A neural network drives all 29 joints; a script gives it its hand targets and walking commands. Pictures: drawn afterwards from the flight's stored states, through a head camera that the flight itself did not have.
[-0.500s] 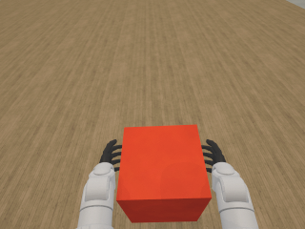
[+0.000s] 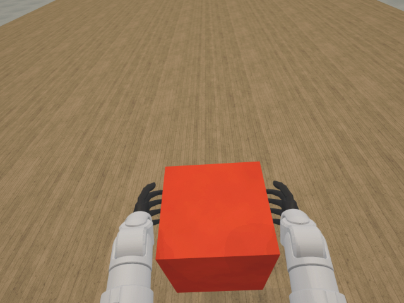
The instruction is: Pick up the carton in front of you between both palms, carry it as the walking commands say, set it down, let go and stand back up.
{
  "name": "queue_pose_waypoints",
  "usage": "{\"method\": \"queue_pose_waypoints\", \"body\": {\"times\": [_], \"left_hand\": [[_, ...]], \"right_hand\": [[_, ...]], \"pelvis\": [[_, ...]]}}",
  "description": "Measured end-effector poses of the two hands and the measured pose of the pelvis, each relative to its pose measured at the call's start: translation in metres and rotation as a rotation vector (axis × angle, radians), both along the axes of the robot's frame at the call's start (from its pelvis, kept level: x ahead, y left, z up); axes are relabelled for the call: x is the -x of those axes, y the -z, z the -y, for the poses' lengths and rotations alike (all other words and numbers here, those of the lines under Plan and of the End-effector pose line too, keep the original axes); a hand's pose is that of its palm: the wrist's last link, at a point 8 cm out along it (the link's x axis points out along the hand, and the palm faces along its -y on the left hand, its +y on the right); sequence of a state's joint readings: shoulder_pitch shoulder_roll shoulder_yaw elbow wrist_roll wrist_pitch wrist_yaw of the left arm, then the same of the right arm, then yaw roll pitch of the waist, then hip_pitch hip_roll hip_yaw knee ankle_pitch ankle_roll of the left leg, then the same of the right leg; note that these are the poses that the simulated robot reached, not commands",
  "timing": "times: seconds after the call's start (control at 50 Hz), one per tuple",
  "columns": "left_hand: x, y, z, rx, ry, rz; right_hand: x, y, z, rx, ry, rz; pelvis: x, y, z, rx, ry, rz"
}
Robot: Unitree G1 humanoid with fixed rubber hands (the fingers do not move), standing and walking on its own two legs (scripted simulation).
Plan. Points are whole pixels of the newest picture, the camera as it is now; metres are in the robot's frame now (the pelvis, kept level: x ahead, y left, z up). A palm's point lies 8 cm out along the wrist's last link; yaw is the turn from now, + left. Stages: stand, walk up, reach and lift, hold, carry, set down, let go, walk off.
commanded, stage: hold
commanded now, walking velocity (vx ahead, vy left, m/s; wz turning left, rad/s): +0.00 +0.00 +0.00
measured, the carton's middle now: (216, 230) +0.31 +0.00 -0.04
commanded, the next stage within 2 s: set down in 0.06 s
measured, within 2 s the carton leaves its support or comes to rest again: neither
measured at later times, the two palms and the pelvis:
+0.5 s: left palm (161, 215) +0.35 +0.13 -0.02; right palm (284, 217) +0.34 -0.16 -0.04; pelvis -0.01 +0.02 -0.02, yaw -1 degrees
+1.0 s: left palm (181, 238) +0.39 +0.11 -0.21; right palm (279, 237) +0.39 -0.19 -0.23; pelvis -0.04 +0.03 -0.15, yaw +1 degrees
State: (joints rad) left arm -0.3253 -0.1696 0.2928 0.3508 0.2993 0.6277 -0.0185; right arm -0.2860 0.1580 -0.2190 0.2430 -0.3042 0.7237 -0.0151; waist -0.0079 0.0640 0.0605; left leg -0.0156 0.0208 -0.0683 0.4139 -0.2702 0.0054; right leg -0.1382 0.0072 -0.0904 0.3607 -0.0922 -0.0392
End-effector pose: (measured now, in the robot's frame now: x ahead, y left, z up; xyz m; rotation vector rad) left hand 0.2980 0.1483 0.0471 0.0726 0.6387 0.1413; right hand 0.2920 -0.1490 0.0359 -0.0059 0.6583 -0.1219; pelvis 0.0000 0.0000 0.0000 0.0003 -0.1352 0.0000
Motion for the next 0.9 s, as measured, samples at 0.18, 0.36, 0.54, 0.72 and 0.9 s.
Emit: {"method": "queue_pose_waypoints", "body": {"times": [0.18,0.36,0.54,0.72,0.9], "left_hand": [[-0.006,-0.002,0.001,0.009,-0.017,-0.002],[-0.030,0.016,0.004,0.009,-0.042,-0.019],[-0.056,0.095,0.020,-0.022,0.004,-0.046],[-0.062,0.194,0.028,0.029,-0.031,-0.010],[-0.081,0.235,0.032,0.073,-0.074,0.040]], "right_hand": [[-0.011,-0.001,0.001,-0.011,-0.005,-0.003],[-0.034,0.022,0.002,-0.059,0.025,-0.024],[-0.050,0.104,0.018,-0.002,0.009,-0.050],[-0.059,0.205,0.026,-0.003,0.001,-0.015],[-0.086,0.243,0.031,-0.020,-0.004,0.031]], "pelvis": [[-0.004,0.000,0.005,0.003,-0.010,-0.001],[0.001,0.008,-0.003,0.005,-0.008,-0.043],[0.014,0.028,-0.019,-0.020,0.024,-0.266],[0.027,0.073,-0.029,-0.046,0.021,-0.564],[0.039,0.124,-0.029,-0.050,0.005,-0.715]]}}
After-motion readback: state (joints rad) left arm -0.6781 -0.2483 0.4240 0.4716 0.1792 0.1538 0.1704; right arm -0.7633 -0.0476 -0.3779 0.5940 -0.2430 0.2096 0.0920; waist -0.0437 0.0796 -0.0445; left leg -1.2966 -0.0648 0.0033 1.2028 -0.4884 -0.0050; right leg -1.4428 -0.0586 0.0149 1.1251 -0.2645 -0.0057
